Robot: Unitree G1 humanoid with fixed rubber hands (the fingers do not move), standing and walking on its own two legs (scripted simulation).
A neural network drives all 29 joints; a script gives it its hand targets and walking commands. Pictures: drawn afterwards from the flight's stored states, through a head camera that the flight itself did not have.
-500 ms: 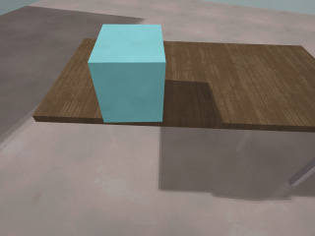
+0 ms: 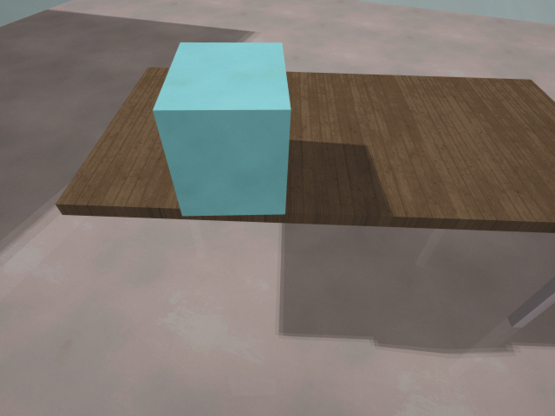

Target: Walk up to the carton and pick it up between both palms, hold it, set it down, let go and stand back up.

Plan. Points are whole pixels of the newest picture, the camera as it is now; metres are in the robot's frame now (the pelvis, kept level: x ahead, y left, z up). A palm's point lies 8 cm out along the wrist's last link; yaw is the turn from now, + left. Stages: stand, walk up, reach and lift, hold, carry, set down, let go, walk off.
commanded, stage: walk up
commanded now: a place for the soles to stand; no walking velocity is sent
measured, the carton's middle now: (232, 128) +0.76 +0.11 +0.01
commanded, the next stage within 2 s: none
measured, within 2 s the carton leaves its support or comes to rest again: neither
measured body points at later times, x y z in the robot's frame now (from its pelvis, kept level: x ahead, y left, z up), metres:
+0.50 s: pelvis +0.00 -0.01 +0.00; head +0.02 -0.01 +0.45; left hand +0.08 +0.31 -0.11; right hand +0.09 -0.33 -0.11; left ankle +0.01 +0.13 -0.73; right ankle +0.01 -0.11 -0.73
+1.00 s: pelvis +0.00 -0.01 +0.00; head +0.01 -0.02 +0.45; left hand +0.09 +0.30 -0.11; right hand +0.09 -0.34 -0.11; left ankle +0.01 +0.13 -0.73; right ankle +0.01 -0.11 -0.73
